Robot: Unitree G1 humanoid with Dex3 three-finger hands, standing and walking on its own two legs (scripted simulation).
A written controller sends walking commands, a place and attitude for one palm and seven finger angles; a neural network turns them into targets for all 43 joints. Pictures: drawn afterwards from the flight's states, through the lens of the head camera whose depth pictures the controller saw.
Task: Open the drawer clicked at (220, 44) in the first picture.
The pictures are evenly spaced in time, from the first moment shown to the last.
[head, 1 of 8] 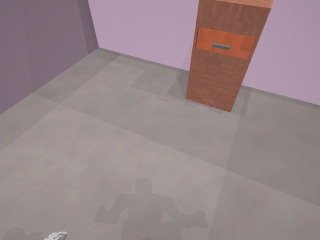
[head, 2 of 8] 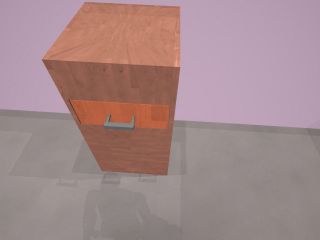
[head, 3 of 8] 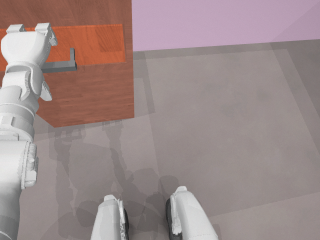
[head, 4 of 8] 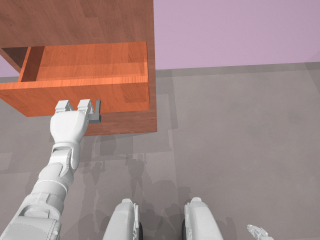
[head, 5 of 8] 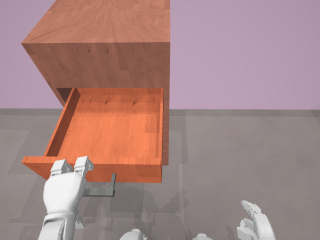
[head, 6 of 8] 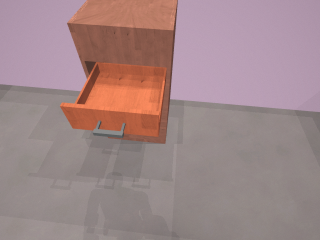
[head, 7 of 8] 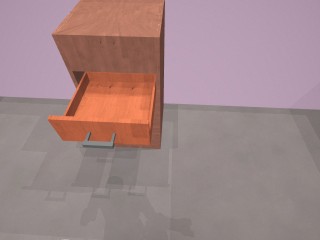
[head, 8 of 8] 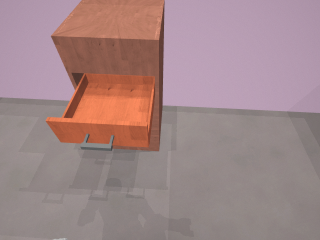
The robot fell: no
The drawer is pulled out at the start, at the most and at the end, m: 0.00 0.30 0.29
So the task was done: yes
